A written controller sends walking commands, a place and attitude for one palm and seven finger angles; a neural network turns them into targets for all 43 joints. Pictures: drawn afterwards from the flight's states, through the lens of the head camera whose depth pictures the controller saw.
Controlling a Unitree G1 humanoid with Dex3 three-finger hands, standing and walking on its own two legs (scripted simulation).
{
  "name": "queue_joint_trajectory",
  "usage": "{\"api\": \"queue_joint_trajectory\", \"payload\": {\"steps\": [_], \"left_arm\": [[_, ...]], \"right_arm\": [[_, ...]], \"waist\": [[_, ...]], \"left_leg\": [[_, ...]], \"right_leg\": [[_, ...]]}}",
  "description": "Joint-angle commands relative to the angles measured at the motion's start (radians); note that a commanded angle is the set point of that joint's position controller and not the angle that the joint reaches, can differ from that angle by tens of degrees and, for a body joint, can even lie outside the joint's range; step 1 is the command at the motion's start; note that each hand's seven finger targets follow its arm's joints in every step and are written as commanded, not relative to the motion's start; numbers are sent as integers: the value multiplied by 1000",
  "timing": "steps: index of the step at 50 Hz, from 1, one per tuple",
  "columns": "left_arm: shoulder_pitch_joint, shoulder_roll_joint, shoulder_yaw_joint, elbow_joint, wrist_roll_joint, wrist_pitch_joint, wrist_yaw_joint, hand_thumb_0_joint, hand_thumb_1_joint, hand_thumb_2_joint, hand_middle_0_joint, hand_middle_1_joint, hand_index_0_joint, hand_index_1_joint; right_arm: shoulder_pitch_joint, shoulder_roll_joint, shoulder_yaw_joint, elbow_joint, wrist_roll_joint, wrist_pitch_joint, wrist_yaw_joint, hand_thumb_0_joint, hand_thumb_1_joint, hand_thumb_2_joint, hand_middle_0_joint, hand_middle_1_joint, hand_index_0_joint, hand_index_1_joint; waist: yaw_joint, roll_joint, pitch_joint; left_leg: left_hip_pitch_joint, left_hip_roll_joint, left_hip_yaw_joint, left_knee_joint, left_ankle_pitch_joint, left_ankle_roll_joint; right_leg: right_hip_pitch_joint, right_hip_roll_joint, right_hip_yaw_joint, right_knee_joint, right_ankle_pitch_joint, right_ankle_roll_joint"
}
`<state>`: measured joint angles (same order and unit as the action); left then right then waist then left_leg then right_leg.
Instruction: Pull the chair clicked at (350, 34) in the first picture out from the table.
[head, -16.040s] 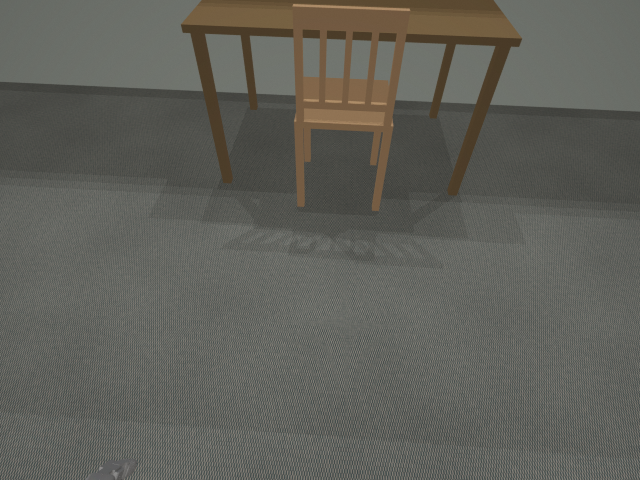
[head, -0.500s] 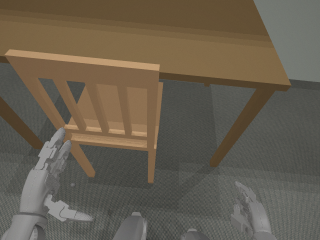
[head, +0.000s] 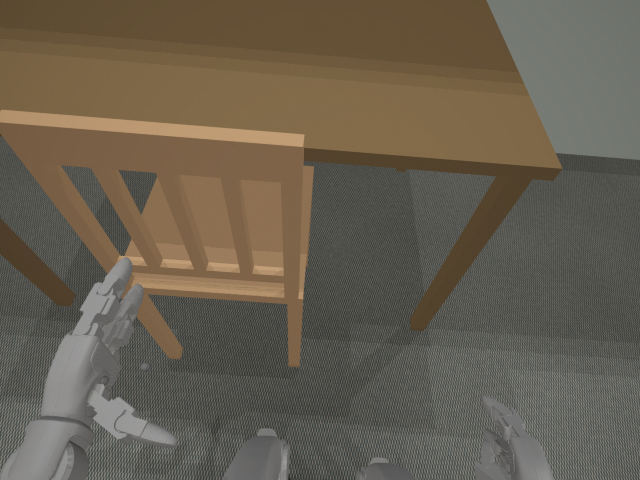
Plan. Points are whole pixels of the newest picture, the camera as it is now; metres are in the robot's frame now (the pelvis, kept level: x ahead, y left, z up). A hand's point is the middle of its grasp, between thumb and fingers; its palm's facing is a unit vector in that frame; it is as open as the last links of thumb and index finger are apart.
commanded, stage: raise the hand toward the chair's back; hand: left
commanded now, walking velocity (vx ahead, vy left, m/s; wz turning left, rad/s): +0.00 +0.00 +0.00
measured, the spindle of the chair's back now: (186, 224) +0.48 +0.23 -0.03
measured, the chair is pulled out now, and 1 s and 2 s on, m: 0.00 0.00 0.00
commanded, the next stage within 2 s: aim the fingers beside a spindle in 0.28 s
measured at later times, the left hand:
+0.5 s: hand (166, 353) +0.25 +0.19 +0.04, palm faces +0.00 -1.00 -0.04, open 16.9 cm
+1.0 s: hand (209, 334) +0.28 +0.15 +0.02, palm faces -0.03 -1.00 -0.04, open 16.9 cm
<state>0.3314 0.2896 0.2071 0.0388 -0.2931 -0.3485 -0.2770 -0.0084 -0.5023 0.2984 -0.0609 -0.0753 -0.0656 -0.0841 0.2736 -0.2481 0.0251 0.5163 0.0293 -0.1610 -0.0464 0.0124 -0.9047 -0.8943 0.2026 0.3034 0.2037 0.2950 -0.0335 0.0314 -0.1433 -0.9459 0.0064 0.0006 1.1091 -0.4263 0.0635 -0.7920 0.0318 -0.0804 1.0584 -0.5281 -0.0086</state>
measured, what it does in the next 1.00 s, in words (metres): stands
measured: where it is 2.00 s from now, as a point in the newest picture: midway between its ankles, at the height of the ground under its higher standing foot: outside the picture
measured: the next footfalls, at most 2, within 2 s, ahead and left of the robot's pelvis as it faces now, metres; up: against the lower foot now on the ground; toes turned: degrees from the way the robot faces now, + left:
none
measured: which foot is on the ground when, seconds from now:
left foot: down 0.00-1.00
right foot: down 0.00-1.00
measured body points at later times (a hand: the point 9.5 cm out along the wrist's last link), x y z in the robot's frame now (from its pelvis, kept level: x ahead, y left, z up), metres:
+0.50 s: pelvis +0.01 -0.02 -0.01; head +0.08 -0.01 +0.44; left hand +0.25 +0.24 +0.04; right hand +0.19 -0.25 -0.08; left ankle +0.06 +0.08 -0.66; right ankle +0.00 -0.12 -0.66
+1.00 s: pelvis +0.01 -0.02 -0.02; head +0.09 -0.01 +0.42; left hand +0.28 +0.20 +0.02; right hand +0.17 -0.27 -0.11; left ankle +0.06 +0.08 -0.66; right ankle +0.00 -0.12 -0.66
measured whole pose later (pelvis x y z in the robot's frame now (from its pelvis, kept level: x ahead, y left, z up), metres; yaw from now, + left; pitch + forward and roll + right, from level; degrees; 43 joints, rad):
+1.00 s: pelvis +0.01 -0.02 -0.02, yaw +0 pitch +19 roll -3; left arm 0.18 0.23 0.13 0.13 -0.23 -0.42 -0.20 -0.01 -0.50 0.30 -0.06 -0.08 -0.07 -0.08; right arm 0.23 -0.25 0.02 0.53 0.01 -0.11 -0.03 0.01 -0.91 -0.89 0.20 0.30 0.20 0.29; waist -0.03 0.03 -0.16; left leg -1.05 0.02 0.00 1.20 -0.48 0.03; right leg -0.91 0.04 -0.08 1.18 -0.60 -0.04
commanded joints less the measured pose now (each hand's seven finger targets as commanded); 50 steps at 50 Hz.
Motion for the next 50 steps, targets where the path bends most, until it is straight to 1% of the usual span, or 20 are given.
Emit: {"api": "queue_joint_trajectory", "payload": {"steps": [1, 3, 4, 5, 10, 13, 18, 20, 22, 25, 30, 33, 36, 38, 41, 44, 47, 48, 49, 50], "left_arm": [[-91, 122, 79, -197, -17, -133, 30, 0, -500, 300, -60, -80, -60, -80], [-82, 124, 74, -150, -10, -128, 20, 0, -500, 300, -60, -80, -60, -80], [-80, 120, 64, -149, -6, -122, 11, 0, -500, 300, -60, -80, -60, -80], [-78, 121, 56, -158, -7, -115, 0, 0, -500, 300, -60, -80, -60, -80], [-77, 152, 80, -228, -19, -83, -20, 0, -500, 300, -60, -80, -60, -80], [-82, 158, 107, -231, -29, -96, 3, 0, -500, 300, -60, -80, -60, -80], [-86, 116, 76, -147, -19, -109, 4, 0, -500, 300, -60, -80, -60, -80], [-79, 97, 48, -143, -17, -101, -15, 0, -500, 300, -60, -80, -60, -80], [-96, 108, 49, -137, -19, -90, -29, 0, -500, 300, -60, -80, -60, -80], [-144, 121, 46, -165, -18, -93, -34, 0, -500, 300, -60, -80, -60, -80], [-154, 144, 87, -192, -15, -129, 10, 0, -500, 300, -60, -80, -60, -80], [-120, 117, 66, -162, -2, -130, 28, 0, -500, 300, -60, -80, -60, -80], [-166, 92, 29, -113, 10, -113, 33, 0, -500, 300, -60, -80, -60, -80], [-186, 83, 8, -99, 17, -107, 32, 0, -500, 300, -60, -80, -60, -80], [-201, 71, -13, -133, 16, -111, 36, 0, -500, 300, -60, -80, -60, -80], [-214, 94, 12, -152, 20, -126, 60, 0, -500, 300, -60, -80, -60, -80], [-286, 88, 3, -125, 37, -147, 88, 0, -500, 300, -60, -80, -60, -80], [-283, 111, 27, -114, 43, -152, 99, 0, -500, 300, -60, -80, -60, -80], [-275, 79, 0, -90, 50, -152, 102, 0, -500, 300, -60, -80, -60, -80], [-305, 76, -7, -78, 50, -151, 105, 0, -500, 300, -60, -80, -60, -80]], "right_arm": [[-63, -133, -65, -125, -1, -58, -4, 0, -900, -900, 200, 300, 200, 300], [-62, -139, -67, -123, -1, -53, -2, 0, -900, -900, 200, 300, 200, 300], [-58, -143, -68, -130, 1, -50, -2, 0, -900, -900, 200, 300, 200, 300], [-63, -144, -70, -135, 4, -50, -2, 0, -900, -900, 200, 300, 200, 300], [-61, -139, -72, -148, 10, -43, -8, 0, -900, -900, 200, 300, 200, 300], [-65, -128, -70, -138, 6, -41, -12, 0, -900, -900, 200, 300, 200, 300], [-64, -127, -67, -125, 4, -34, -11, 0, -900, -900, 200, 300, 200, 300], [-65, -130, -69, -135, 5, -33, -9, 0, -900, -900, 200, 300, 200, 300], [-63, -136, -70, -137, 7, -32, -11, 0, -900, -900, 200, 300, 200, 300], [-63, -136, -67, -137, 6, -31, -13, 0, -900, -900, 200, 300, 200, 300], [-63, -125, -70, -128, -2, -30, -10, 0, -900, -900, 200, 300, 200, 300], [-65, -122, -71, -126, -4, -20, -2, 0, -900, -900, 200, 300, 200, 300], [-68, -130, -69, -127, -2, -8, 2, 0, -900, -900, 200, 300, 200, 300], [-61, -135, -69, -128, -2, -4, 1, 0, -900, -900, 200, 300, 200, 300], [-59, -136, -71, -137, -2, -3, 2, 0, -900, -900, 200, 300, 200, 300], [-59, -135, -72, -135, -5, 2, 1, 0, -900, -900, 200, 300, 200, 300], [-64, -130, -68, -123, -9, 6, 3, 0, -900, -900, 200, 300, 200, 300], [-60, -133, -69, -118, -11, 9, 3, 0, -900, -900, 200, 300, 200, 300], [-67, -130, -67, -123, -11, 13, 7, 0, -900, -900, 200, 300, 200, 300], [-69, -131, -66, -121, -12, 17, 9, 0, -900, -900, 200, 300, 200, 300]], "waist": [[6, 71, -184], [2, 59, -171], [3, 51, -186], [7, 79, -200], [16, 71, -276], [16, 53, -248], [1, 20, -193], [2, 40, -213], [0, 18, -230], [-3, 32, -245], [14, 34, -287], [19, 47, -278], [-1, 41, -236], [-7, 17, -244], [-1, 23, -295], [3, 13, -319], [-6, 18, -283], [-1, 5, -286], [2, 27, -279], [-9, 13, -276]], "left_leg": [[301, 21, -108, -181, 73, -44], [273, 19, -102, -171, 61, -38], [277, 20, -101, -173, 65, -39], [292, 19, -97, -173, 74, -40], [339, 18, -82, -163, 176, -33], [320, 15, -79, -151, 188, -30], [266, 13, -72, -126, 158, -28], [269, 9, -63, -120, 170, -29], [259, 9, -62, -115, 159, -26], [255, 7, -56, -97, 179, -22], [258, 10, -54, -81, 218, -24], [253, 10, -53, -78, 234, -25], [219, 11, -53, -77, 171, -27], [206, 12, -56, -69, 161, -22], [230, 11, -54, -68, 176, -23], [228, 13, -53, -59, 193, -22], [198, 13, -54, -49, 151, -24], [186, 14, -56, -46, 152, -23], [191, 12, -56, -52, 141, -26], [181, 12, -56, -47, 122, -24]], "right_leg": [[-75, 10, -2, -119, 97, -21], [-76, 10, 5, -121, 94, -21], [-68, 9, 4, -120, 97, -20], [-65, 8, 8, -122, 104, -21], [0, 8, 15, -138, 176, -18], [1, 12, 14, -137, 189, -18], [-28, 11, 20, -132, 176, -15], [-22, 5, 24, -127, 194, -13], [-16, 5, 31, -131, 188, -11], [-5, 1, 42, -125, 215, -11], [4, 2, 45, -99, 249, -13], [-8, 5, 38, -84, 262, -15], [-50, 3, 39, -88, 208, -12], [-53, 4, 43, -85, 200, -11], [-39, -1, 45, -79, 216, -11], [-35, 1, 47, -69, 230, -11], [-75, 1, 49, -61, 182, -12], [-71, 3, 49, -55, 182, -14], [-87, 1, 45, -51, 168, -16], [-97, 0, 49, -56, 153, -13]]}}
